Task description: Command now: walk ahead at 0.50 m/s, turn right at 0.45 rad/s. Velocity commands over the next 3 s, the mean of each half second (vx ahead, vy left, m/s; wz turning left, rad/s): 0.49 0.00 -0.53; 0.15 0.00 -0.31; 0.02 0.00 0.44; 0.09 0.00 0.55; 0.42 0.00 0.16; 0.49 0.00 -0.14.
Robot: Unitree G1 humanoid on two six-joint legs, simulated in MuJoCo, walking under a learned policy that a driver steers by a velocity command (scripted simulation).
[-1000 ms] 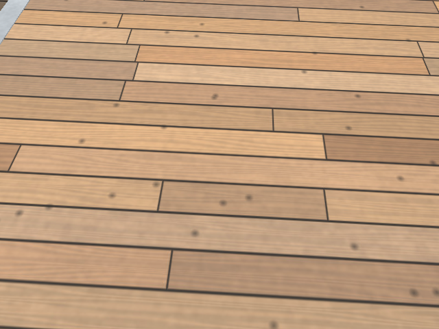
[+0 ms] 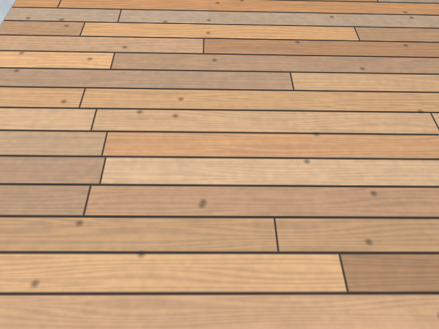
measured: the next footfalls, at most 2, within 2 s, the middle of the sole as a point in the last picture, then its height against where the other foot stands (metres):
right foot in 0.28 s outside the picture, level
left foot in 0.80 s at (241, 305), level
